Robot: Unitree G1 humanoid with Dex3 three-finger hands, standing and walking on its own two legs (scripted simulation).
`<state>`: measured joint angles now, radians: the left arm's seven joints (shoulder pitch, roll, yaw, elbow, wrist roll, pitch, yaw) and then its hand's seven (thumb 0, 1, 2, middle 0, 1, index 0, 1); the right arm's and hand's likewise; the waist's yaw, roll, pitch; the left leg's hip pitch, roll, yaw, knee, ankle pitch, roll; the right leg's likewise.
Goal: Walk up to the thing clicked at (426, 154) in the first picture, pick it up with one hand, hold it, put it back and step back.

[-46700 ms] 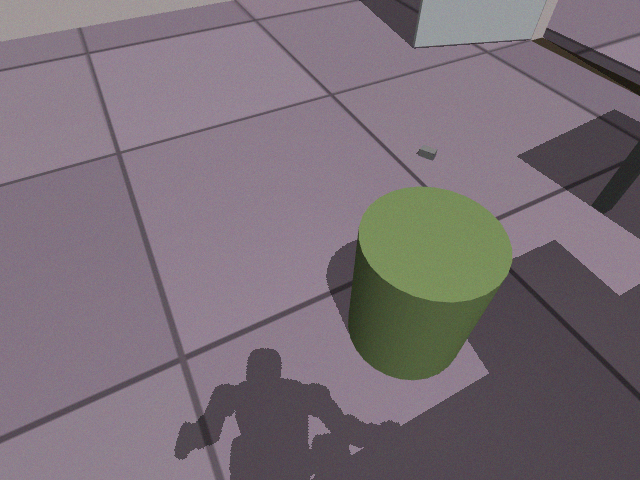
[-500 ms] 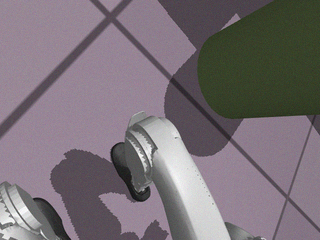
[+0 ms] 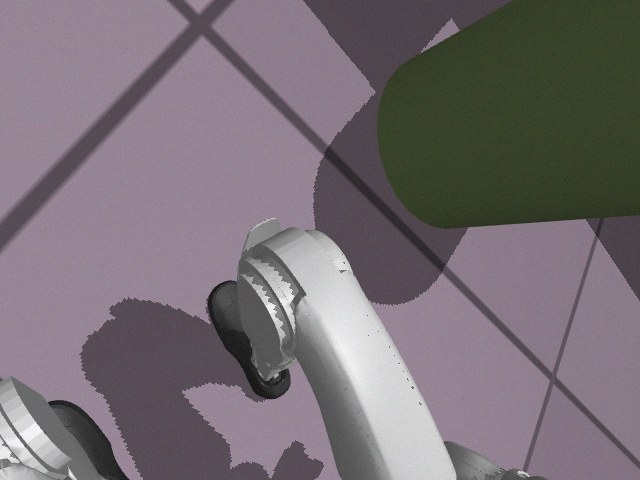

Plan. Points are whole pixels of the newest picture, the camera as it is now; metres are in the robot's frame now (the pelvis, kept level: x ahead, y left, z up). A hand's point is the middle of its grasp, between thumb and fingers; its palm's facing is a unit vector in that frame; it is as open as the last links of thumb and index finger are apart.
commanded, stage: rest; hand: left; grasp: from above
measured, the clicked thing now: out of the picture +0.47 +0.30 -0.30
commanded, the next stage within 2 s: open in 0.06 s
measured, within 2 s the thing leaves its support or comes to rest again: neither
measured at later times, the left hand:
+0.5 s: hand out of the picture +0.46 +0.28 -0.27, palm faces -0.13 -0.43 -0.89, open 9.3 cm
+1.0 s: hand out of the picture +0.46 +0.29 -0.28, palm faces -0.13 -0.43 -0.89, open 12.1 cm
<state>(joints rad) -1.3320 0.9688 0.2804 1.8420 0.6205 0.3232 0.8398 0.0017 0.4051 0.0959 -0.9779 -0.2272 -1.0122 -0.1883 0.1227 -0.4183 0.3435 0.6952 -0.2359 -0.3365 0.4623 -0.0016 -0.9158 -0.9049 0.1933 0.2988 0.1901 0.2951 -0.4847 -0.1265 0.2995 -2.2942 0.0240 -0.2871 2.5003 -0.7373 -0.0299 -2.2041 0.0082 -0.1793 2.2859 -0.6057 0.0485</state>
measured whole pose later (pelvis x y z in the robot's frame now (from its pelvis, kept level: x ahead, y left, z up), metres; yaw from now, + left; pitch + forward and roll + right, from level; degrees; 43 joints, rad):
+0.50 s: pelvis +0.00 +0.00 +0.00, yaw +0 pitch +27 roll -15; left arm -1.33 0.99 0.29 1.84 0.61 0.32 0.83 0.00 0.18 0.38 -0.76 -0.50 -0.72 -0.45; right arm 0.10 -0.43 0.37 0.67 -0.23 -0.35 0.45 0.00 -0.91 -0.91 0.19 0.30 0.19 0.30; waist -0.49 -0.14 0.33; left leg -2.29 0.02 -0.30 2.51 -0.74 -0.03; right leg -2.20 0.01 -0.19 2.29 -0.60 0.05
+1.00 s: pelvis +0.00 +0.00 +0.00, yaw -1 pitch +28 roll -15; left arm -1.32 1.00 0.27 1.82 0.60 0.32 0.83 0.00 -0.19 0.72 -0.41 -0.71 -0.39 -0.73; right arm 0.12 -0.44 0.37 0.66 -0.23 -0.36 0.45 0.00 -0.91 -0.91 0.19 0.30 0.19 0.30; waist -0.49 -0.15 0.33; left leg -2.28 0.02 -0.31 2.51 -0.75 -0.04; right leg -2.19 0.01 -0.19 2.29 -0.61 0.05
